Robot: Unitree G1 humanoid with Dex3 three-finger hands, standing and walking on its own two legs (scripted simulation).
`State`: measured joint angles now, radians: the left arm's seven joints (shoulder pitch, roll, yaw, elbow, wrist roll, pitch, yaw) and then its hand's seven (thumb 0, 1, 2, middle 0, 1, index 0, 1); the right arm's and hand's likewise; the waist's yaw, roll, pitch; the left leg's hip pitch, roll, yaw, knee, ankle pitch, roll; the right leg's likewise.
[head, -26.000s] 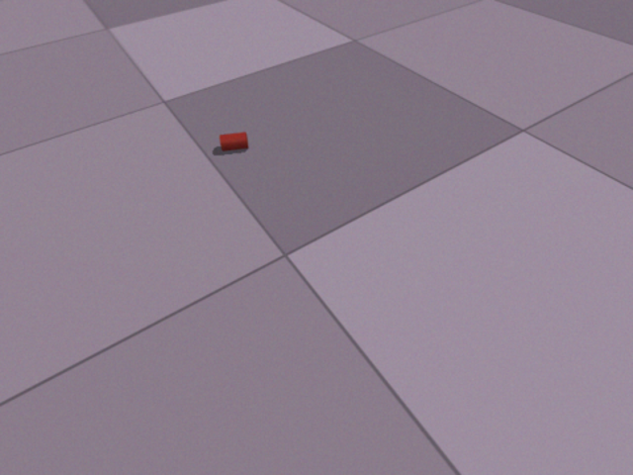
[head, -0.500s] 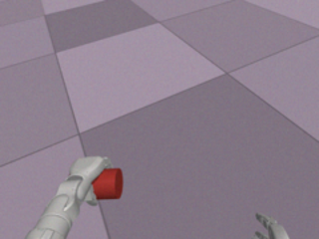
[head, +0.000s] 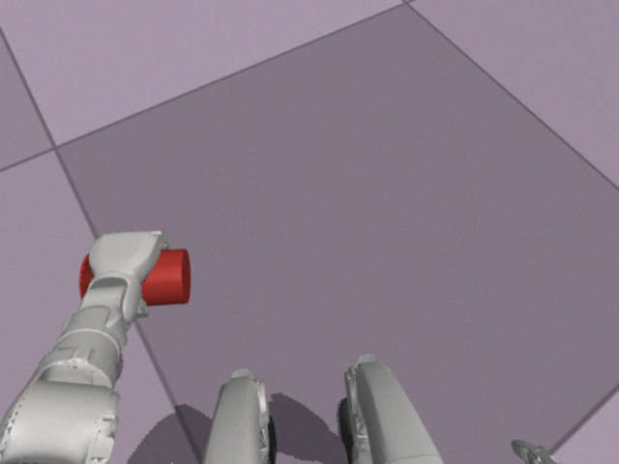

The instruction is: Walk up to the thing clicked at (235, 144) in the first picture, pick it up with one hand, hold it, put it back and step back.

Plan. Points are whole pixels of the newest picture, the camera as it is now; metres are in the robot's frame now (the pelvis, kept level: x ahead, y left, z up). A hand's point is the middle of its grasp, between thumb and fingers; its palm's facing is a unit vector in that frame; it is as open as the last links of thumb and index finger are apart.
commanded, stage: crouch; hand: left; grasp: from above
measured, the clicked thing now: (140, 278) +0.41 +0.25 -0.14
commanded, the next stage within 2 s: lower in 1.32 s
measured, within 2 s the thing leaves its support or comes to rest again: neither
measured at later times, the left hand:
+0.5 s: hand (170, 298) +0.43 +0.26 -0.33, palm faces -0.46 -0.01 -0.89, open 11.1 cm
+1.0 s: hand (178, 299) +0.45 +0.26 -0.41, palm faces -0.48 -0.02 -0.88, open 11.1 cm
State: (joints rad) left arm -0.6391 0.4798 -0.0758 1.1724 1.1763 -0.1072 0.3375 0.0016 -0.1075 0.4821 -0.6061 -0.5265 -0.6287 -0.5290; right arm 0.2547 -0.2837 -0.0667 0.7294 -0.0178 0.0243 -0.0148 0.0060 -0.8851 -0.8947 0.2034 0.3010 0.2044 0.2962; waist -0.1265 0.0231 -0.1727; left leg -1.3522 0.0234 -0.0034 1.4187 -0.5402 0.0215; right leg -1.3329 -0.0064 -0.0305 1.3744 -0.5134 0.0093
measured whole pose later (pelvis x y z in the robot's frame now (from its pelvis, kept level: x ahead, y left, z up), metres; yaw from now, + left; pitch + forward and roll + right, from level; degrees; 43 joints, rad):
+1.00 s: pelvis -0.02 +0.00 -0.23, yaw -4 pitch +38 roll -7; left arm -0.93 0.73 0.13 1.38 1.29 -0.23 0.35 0.01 -0.12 0.44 -0.69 -0.42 -0.71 -0.42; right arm 0.19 -0.27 0.01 0.73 -0.12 -0.06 0.14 0.00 -0.91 -0.90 0.20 0.30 0.20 0.30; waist -0.23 0.00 -0.08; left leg -2.19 0.02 -0.07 2.23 -0.70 0.03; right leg -2.14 -0.01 -0.08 2.15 -0.67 0.01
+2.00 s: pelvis -0.03 +0.00 -0.30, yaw -8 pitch +34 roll -10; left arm -1.01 0.89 0.16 1.54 1.34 -0.28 0.45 0.01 -0.09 0.38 -0.72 -0.32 -0.75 -0.32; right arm 0.13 -0.29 0.13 0.72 -0.17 -0.08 0.16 0.00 -0.90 -0.90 0.20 0.30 0.21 0.30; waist -0.30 -0.06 0.04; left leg -2.37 0.02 -0.13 2.47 -0.71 0.04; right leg -2.28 0.00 -0.13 2.34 -0.66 0.02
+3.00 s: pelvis -0.03 +0.00 -0.32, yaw -11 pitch +30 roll -13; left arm -1.04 1.04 0.15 1.66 1.35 -0.30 0.52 0.00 -0.17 0.46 -0.72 -0.44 -0.74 -0.44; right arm 0.11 -0.32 0.25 0.66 -0.22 -0.16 0.20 0.00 -0.89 -0.90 0.21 0.30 0.21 0.30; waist -0.35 -0.12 0.12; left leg -2.37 0.03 -0.19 2.56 -0.73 0.04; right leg -2.27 0.02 -0.19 2.38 -0.65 0.03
